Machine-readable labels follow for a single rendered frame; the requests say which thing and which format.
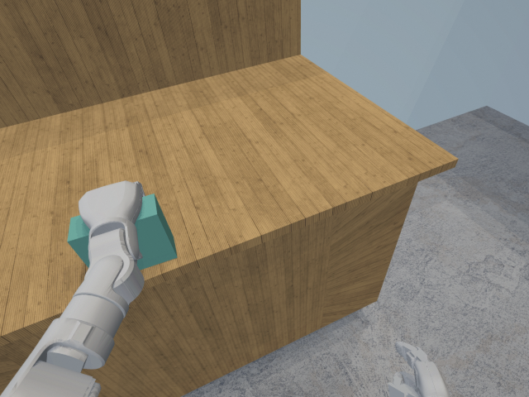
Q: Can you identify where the right robot hand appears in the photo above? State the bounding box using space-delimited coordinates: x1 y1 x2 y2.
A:
388 341 450 397

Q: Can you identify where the left robot upper arm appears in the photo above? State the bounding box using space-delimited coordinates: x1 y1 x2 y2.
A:
12 361 101 397

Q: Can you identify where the sponge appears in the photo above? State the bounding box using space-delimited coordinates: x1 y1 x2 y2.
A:
67 194 178 270

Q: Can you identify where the table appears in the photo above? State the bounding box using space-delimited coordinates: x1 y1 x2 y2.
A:
0 0 458 397

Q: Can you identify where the robot left forearm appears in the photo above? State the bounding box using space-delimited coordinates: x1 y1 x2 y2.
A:
0 218 145 397

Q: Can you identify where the left robot hand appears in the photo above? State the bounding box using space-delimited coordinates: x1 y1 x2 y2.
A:
79 180 145 260

